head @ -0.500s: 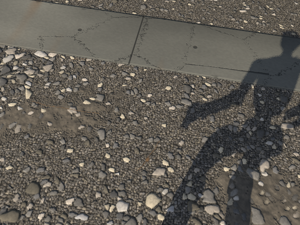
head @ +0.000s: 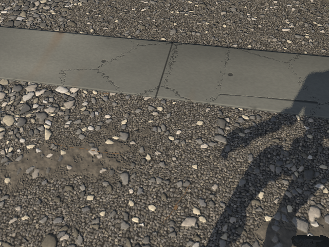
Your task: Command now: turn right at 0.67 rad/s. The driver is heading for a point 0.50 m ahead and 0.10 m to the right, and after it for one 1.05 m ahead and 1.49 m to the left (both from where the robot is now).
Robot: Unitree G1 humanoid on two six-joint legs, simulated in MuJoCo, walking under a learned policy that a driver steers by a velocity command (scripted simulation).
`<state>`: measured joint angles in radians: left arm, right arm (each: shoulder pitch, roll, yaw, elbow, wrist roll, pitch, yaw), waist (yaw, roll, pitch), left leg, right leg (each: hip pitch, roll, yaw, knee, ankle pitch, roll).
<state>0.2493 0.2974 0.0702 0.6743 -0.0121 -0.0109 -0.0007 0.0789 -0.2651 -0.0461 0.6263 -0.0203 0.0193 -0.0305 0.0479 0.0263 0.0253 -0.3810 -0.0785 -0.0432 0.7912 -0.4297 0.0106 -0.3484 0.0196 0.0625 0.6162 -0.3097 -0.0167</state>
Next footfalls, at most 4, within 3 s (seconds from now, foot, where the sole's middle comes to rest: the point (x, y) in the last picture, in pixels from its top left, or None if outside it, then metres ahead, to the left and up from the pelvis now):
0.30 left None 0.11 0.11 -0.77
0.74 right None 0.01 -0.17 -0.77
1.18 left None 0.23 -0.01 -0.77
1.60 right None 0.28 -0.23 -0.77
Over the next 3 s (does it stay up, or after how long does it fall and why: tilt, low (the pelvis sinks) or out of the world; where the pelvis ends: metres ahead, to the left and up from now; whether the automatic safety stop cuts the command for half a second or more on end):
stays up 0.45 0.10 0.00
